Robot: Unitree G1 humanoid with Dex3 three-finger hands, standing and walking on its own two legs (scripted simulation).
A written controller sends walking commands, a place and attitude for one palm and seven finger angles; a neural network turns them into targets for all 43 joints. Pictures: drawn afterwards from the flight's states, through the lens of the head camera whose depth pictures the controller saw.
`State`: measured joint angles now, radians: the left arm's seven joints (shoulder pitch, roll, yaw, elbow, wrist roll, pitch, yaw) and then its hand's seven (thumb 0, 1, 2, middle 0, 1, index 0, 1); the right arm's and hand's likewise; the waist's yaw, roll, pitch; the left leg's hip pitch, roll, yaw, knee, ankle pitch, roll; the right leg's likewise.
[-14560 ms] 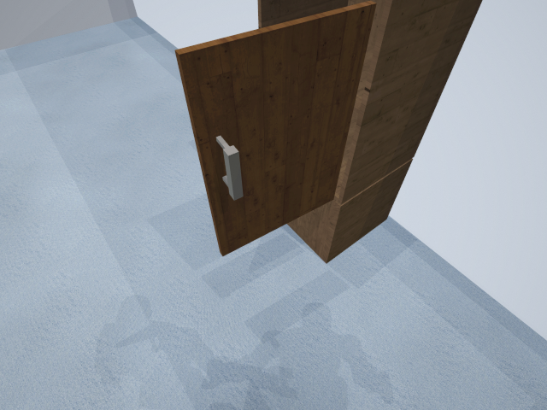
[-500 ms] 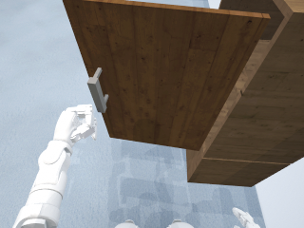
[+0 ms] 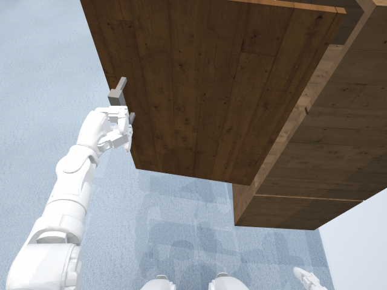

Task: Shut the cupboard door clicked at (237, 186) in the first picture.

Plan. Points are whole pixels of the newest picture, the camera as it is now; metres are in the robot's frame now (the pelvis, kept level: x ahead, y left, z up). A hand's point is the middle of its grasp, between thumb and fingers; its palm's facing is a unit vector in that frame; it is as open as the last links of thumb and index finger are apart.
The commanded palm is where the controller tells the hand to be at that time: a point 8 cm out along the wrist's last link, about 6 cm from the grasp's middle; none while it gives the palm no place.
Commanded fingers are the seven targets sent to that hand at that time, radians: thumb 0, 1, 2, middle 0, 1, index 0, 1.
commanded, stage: push the door shut along its arc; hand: left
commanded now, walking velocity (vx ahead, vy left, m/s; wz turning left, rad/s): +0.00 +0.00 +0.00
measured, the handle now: (124, 107) +0.50 +0.15 +0.07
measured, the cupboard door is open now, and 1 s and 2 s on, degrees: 84 71 60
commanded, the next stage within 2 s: pull the fist back off the door in 1.48 s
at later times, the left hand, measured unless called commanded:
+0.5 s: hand (144, 117) +0.47 +0.11 +0.07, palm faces -0.36 -0.93 -0.01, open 3.1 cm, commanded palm +0.47 +0.15 +0.07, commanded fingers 0.00 0.90 0.90 -1.30 -1.50 -1.30 -1.50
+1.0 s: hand (165, 102) +0.51 +0.06 +0.07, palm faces -0.49 -0.87 +0.01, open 3.1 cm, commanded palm +0.52 +0.11 +0.07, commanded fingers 0.00 0.90 0.90 -1.30 -1.50 -1.30 -1.50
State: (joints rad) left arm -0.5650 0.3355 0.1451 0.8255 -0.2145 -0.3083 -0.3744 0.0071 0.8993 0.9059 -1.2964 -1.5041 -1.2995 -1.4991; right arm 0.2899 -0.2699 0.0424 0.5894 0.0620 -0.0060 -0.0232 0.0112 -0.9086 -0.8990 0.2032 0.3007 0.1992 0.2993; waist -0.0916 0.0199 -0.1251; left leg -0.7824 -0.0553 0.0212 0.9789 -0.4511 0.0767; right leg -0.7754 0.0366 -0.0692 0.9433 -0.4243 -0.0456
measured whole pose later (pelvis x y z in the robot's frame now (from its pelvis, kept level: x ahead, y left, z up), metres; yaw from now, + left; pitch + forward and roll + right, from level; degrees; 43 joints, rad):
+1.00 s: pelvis +0.00 -0.01 -0.03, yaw -1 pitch +22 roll -2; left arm -1.06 0.43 0.17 1.19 -0.15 -0.26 -0.50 0.02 0.90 0.90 -1.30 -1.50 -1.30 -1.50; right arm 0.33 -0.28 0.05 0.64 0.03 0.00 -0.02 0.01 -0.91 -0.90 0.20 0.30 0.20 0.30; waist -0.20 0.04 -0.12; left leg -1.01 -0.03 0.02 1.12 -0.50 0.07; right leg -1.00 0.06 -0.08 1.06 -0.46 -0.06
